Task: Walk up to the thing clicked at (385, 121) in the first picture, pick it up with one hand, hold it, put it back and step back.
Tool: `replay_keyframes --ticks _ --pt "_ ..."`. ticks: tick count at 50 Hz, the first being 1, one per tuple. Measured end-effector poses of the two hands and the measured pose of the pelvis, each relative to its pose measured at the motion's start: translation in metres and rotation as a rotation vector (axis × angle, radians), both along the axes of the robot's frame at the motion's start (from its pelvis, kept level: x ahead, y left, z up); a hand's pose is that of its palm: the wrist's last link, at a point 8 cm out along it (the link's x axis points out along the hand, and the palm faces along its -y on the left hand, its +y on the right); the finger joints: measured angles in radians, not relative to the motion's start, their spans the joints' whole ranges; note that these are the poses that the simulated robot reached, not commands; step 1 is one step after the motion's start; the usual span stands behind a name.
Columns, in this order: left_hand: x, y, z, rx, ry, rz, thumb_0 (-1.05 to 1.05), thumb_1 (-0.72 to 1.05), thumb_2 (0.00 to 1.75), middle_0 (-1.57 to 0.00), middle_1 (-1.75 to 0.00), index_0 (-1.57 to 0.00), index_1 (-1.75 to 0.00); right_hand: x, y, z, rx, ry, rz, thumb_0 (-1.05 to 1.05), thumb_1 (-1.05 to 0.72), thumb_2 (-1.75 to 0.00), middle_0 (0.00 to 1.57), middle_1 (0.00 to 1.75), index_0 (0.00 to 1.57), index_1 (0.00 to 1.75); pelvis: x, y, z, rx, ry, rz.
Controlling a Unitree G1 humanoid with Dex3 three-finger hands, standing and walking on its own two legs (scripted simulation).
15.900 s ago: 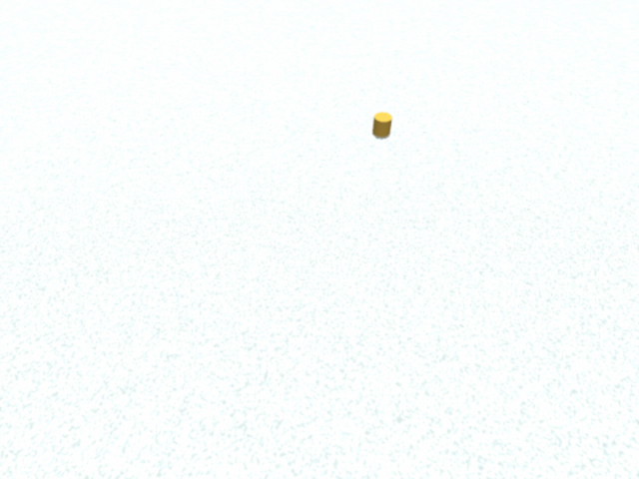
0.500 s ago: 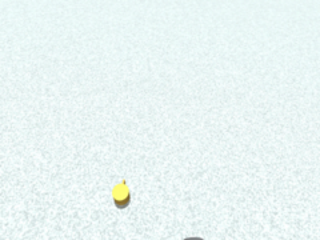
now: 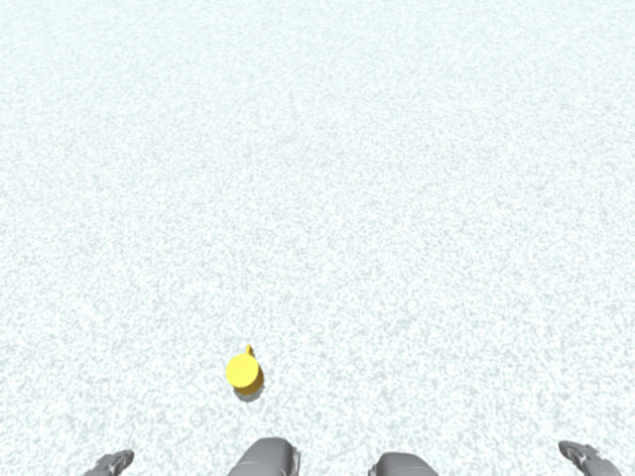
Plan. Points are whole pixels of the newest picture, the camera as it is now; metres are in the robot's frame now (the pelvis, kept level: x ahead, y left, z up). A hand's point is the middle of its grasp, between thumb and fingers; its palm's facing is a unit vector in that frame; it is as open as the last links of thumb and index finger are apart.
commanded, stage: walk up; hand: left
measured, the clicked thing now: (246, 368) +0.44 +0.25 -0.71
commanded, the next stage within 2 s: none
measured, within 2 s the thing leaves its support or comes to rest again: neither
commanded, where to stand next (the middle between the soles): +0.04 +0.00 m, yaw +1 degrees
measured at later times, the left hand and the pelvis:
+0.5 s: hand out of the picture +0.05 +0.26 -0.13, palm faces +0.07 -0.94 -0.34, open 7.3 cm; pelvis -0.02 +0.00 +0.01, yaw +4 degrees
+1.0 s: hand out of the picture +0.05 +0.26 -0.13, palm faces +0.07 -0.94 -0.32, open 7.3 cm; pelvis -0.02 +0.00 +0.02, yaw +4 degrees
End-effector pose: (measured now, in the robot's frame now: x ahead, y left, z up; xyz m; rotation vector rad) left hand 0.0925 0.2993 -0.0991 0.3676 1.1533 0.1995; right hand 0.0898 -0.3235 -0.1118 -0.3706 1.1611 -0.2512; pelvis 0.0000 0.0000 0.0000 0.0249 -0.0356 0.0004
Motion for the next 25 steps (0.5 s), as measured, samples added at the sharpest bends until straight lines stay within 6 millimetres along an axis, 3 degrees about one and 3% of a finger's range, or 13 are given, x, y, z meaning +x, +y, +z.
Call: replay_keyframes --ticks 5,12,25 --pt "0.0 -0.007 0.001 -0.004 -0.043 0.008 0.01 0.91 0.9 -0.21 -0.3 -0.21 -0.3 -0.016 0.004 -0.004 0.019 0.055 0.035 0.0 -0.91 -0.9 0.2 0.29 0.2 0.3 -0.004 -0.005 0.0 -0.01 0.009 0.031" --pt "-0.015 0.002 -0.012 -0.033 -0.058 0.065 0.01 0.91 0.9 -0.21 -0.3 -0.21 -0.3 -0.031 0.02 -0.001 0.028 0.071 0.069 0.0 -0.91 -0.9 0.2 0.29 0.2 0.3 -0.013 -0.003 -0.002 0.011 -0.015 0.052" --pt "-0.058 0.0 0.002 -0.048 0.002 0.113 0.01 0.91 0.9 -0.2 -0.3 -0.21 -0.3 0.004 0.035 0.013 0.086 -0.027 0.123 0.0 -0.91 -0.9 0.2 0.3 0.2 0.3 -0.018 -0.003 0.015 -0.022 -0.022 0.061"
